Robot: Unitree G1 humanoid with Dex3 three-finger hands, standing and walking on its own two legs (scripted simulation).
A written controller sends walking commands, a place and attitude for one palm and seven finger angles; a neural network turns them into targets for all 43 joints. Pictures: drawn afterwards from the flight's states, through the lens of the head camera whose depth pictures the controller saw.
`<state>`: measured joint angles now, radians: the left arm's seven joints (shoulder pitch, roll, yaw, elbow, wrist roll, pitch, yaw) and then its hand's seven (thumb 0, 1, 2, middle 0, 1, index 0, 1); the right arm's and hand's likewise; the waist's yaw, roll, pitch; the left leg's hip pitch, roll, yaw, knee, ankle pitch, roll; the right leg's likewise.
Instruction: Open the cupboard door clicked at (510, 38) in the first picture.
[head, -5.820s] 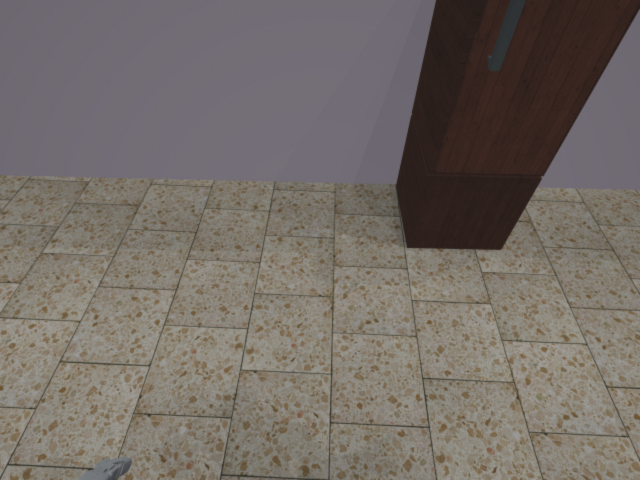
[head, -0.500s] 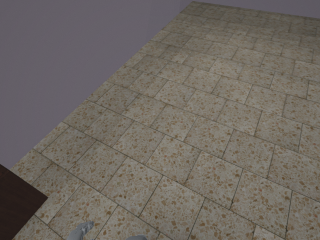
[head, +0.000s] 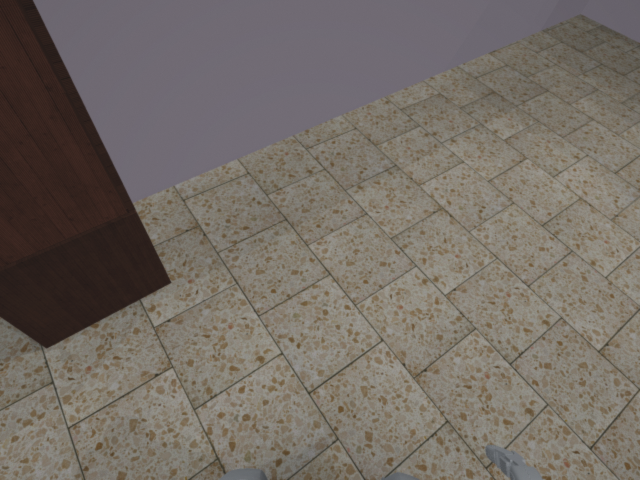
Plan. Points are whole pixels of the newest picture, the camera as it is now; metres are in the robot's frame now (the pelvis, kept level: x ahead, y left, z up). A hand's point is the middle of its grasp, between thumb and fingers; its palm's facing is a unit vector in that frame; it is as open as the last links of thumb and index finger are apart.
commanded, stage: turn to face it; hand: left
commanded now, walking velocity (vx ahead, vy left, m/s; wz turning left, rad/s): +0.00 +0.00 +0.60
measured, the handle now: out of the picture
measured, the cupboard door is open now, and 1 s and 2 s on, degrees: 0 0 0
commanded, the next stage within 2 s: take the last steps up to it in 1.18 s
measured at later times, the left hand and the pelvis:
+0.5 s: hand out of the picture +0.10 +0.19 -0.12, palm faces +0.26 -0.92 -0.29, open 7.4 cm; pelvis +0.00 -0.04 +0.01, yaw +17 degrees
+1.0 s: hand out of the picture -0.15 +0.18 -0.18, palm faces +0.60 -0.76 -0.25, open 7.4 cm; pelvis -0.03 -0.01 +0.00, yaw +34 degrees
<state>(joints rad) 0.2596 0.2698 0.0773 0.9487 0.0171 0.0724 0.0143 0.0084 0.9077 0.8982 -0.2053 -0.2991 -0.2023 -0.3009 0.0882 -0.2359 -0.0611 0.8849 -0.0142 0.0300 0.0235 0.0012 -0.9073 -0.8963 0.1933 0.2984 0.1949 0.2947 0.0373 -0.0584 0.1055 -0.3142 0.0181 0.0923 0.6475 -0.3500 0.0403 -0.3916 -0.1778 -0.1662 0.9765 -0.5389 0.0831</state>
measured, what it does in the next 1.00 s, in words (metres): steps on the spot, turning left: right foot, then left foot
